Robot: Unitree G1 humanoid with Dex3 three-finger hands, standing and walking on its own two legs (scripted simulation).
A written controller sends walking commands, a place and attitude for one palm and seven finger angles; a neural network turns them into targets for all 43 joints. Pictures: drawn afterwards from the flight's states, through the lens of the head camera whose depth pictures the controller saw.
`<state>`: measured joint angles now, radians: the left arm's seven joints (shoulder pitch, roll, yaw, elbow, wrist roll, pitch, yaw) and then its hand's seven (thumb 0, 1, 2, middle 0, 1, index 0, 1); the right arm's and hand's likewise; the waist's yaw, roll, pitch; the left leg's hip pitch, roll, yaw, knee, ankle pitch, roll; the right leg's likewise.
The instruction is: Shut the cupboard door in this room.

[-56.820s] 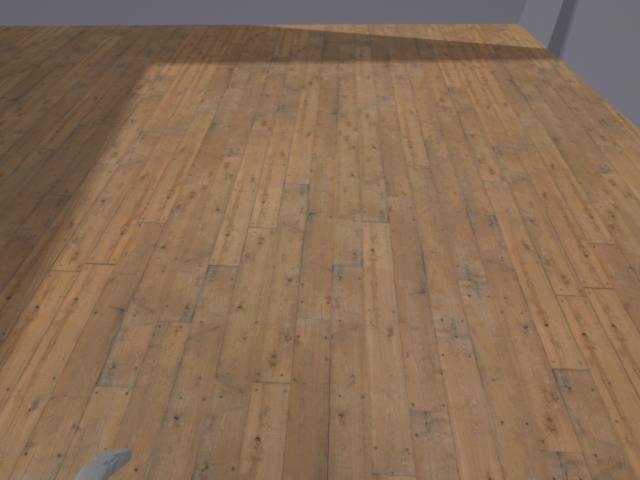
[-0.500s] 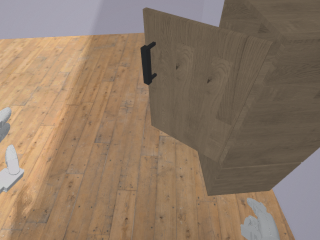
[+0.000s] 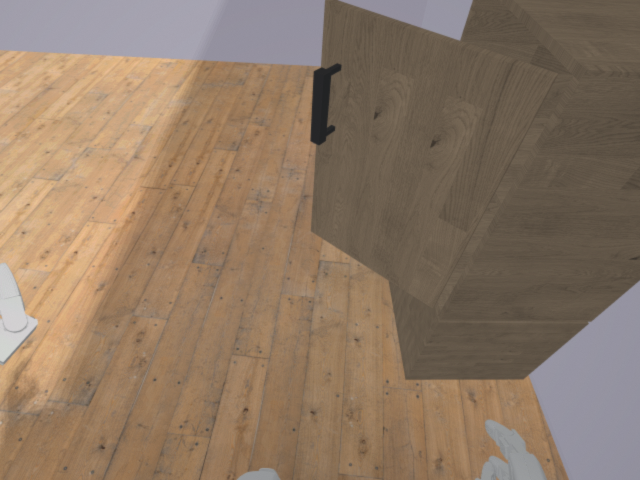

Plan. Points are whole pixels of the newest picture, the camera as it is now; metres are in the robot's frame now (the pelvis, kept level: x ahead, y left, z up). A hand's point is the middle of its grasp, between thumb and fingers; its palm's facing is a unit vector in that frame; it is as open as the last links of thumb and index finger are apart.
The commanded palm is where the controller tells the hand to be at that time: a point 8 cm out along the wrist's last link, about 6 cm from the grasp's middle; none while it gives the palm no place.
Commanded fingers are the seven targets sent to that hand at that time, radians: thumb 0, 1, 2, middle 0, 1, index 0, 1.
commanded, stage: step back with the hand held close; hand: left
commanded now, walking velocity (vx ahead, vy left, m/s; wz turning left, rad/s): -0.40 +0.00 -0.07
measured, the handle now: (326, 104) +0.76 +0.04 +0.08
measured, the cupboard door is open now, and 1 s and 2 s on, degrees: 50 50 50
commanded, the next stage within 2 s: stop stepping back and stand still in 0.70 s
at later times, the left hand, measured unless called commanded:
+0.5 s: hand out of the picture +0.13 +0.28 +0.18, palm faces +0.49 -0.77 -0.40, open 7.4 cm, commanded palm +0.06 +0.32 +0.19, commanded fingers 0.00 0.90 0.90 -0.20 -0.30 -0.20 -0.30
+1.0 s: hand out of the picture +0.04 +0.23 +0.20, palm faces +0.26 -0.81 -0.53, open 7.4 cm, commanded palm +0.01 +0.28 +0.19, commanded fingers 0.00 0.90 0.90 -0.20 -0.30 -0.20 -0.30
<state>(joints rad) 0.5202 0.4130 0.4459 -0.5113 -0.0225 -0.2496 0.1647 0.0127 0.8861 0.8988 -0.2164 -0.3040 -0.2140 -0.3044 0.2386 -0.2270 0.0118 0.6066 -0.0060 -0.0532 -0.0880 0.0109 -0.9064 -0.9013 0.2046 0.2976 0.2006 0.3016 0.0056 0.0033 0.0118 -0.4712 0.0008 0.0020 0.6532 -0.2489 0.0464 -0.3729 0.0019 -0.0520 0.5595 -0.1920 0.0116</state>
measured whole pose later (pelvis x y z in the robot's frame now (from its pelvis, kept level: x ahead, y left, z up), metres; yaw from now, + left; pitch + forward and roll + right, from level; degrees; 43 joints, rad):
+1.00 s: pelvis -0.17 +0.00 +0.01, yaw -8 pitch +1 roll -1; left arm 0.71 0.53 0.48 -0.59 -0.07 -0.21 0.13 0.01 0.88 0.90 -0.22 -0.30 -0.22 -0.31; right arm 0.29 -0.22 0.01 0.63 0.00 -0.04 -0.07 0.01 -0.91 -0.90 0.21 0.30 0.20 0.30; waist -0.04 -0.02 -0.13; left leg -0.44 0.03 0.04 0.63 -0.22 -0.01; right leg -0.12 0.05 0.02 0.50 -0.40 -0.02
